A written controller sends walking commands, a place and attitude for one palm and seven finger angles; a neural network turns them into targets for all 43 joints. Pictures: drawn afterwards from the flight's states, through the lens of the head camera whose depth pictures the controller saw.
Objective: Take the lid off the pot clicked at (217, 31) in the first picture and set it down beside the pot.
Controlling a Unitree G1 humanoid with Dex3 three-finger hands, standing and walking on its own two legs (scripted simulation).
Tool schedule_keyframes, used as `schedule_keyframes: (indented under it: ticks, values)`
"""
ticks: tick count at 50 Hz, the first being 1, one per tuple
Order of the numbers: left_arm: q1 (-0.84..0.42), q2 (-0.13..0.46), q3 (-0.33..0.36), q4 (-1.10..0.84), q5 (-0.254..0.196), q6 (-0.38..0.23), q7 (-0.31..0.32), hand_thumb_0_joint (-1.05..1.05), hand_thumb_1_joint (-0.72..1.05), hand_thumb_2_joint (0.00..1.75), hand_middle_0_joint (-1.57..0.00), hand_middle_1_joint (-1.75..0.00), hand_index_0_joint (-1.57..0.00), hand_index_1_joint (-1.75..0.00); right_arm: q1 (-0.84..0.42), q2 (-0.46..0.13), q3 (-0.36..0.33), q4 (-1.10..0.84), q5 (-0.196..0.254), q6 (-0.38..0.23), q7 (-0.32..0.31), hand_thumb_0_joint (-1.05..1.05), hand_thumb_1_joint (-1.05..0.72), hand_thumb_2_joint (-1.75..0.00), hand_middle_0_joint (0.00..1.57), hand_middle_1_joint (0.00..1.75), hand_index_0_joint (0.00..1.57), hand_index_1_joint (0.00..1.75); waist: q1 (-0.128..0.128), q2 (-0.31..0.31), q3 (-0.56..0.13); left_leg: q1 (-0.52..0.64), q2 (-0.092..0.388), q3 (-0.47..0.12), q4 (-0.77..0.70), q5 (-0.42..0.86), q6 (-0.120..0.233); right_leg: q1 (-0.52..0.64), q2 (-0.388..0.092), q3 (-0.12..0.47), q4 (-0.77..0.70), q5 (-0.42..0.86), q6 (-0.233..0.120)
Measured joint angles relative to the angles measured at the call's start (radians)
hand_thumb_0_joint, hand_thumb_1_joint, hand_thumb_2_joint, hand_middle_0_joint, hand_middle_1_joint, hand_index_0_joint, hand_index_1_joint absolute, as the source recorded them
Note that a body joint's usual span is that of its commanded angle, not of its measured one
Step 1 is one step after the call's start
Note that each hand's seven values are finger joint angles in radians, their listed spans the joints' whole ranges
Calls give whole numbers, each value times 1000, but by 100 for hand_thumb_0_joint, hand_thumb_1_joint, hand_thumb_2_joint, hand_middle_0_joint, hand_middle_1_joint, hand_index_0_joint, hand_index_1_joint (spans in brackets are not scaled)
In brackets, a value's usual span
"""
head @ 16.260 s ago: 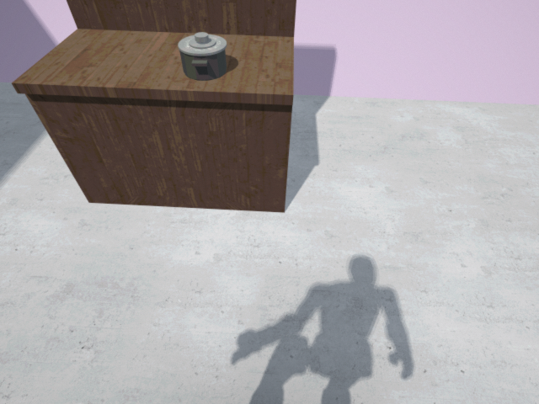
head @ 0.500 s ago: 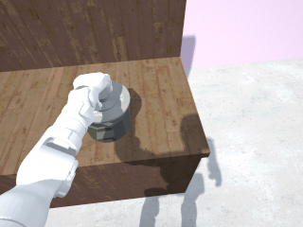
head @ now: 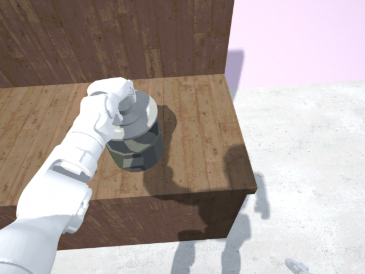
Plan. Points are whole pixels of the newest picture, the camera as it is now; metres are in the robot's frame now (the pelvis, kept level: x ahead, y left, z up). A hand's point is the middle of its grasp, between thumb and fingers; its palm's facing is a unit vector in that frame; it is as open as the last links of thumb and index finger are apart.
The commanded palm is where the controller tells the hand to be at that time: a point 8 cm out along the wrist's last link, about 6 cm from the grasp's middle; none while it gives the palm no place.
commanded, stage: lift the lid straight up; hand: left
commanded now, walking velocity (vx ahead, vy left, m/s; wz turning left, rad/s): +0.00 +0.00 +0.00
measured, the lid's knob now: (122, 106) +0.50 +0.14 +0.08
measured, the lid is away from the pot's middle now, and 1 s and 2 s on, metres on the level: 0.01 0.02 0.12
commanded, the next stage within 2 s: move the lid sideways beside the pot in 0.90 s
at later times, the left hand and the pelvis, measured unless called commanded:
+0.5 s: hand (117, 96) +0.47 +0.13 +0.14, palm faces -0.27 -0.06 -0.96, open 8.2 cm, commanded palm +0.47 +0.14 +0.22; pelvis +0.00 +0.01 +0.00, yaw +1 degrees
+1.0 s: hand (117, 89) +0.47 +0.13 +0.17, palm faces -0.27 -0.05 -0.96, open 8.2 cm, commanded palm +0.47 +0.14 +0.24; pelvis -0.01 +0.00 +0.00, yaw +1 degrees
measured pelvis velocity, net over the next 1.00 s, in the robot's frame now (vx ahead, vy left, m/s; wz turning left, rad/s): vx -0.01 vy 0.00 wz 0.01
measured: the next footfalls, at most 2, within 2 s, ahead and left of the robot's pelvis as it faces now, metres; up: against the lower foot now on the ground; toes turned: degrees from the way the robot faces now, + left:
none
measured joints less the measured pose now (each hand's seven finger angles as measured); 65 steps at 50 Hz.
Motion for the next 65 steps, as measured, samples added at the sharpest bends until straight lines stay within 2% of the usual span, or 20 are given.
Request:
schedule_keyframes:
  ticks: [8,22,26,29,42,52,55,58,65]
  values:
    - [-21,14,-9,-25,-5,-21,-22,9,33,87,-96,-118,-47,-88,15,1,2,5,-1,-23,-3,0,-91,-90,20,30,20,30,4,1,4,5,-8,-3,-5,5,4,6,-8,-4,-3,2,4]
    - [-90,-8,-18,-9,0,12,-33,9,33,87,-96,-118,-47,-88,30,4,6,22,-6,-34,15,1,-91,-90,20,30,20,30,2,10,0,11,-20,-1,-20,16,11,7,-19,-2,-6,7,11]
    - [-113,-16,-24,1,2,27,-44,9,33,87,-96,-118,-47,-88,27,5,10,22,-7,-38,16,1,-91,-90,20,30,20,30,1,10,0,13,-21,-1,-26,21,11,8,-20,-3,-7,8,11]
    - [-115,-14,-1,-4,2,21,-51,10,33,87,-96,-118,-47,-88,24,4,13,18,-11,-44,12,1,-91,-90,20,30,20,30,-1,13,-1,19,-20,0,-32,24,10,12,-19,-1,-11,11,10]
    - [-163,-11,-20,15,9,53,-96,9,33,87,-96,-118,-47,-88,8,-8,14,8,-9,-39,11,1,-91,-90,20,30,20,30,5,10,0,34,-17,-7,-43,31,5,26,-15,-7,-18,14,4]
    - [-138,-5,-18,-23,5,24,-104,9,33,87,-97,-118,-47,-88,2,-8,14,0,-10,-45,5,1,-91,-90,20,30,20,30,8,6,7,43,-16,-9,-48,32,2,36,-13,-10,-24,15,2]
    - [-125,5,12,-29,11,15,-98,9,33,87,-97,-118,-47,-88,-1,-6,18,-1,-12,-40,3,1,-91,-90,20,30,20,30,6,8,6,46,-13,-6,-51,32,2,38,-11,-6,-28,18,2]
    - [-131,17,9,-12,24,31,-95,9,33,87,-97,-118,-47,-88,-4,-4,18,-2,-9,-32,4,1,-91,-90,20,30,20,30,5,9,7,44,-12,-4,-50,31,2,37,-10,-4,-29,19,2]
    - [-109,58,25,-31,26,14,-131,10,33,87,-97,-118,-47,-88,3,-6,14,-9,-7,-20,3,1,-91,-90,20,30,20,30,9,9,9,49,-14,-6,-50,31,4,45,-11,-6,-36,20,4]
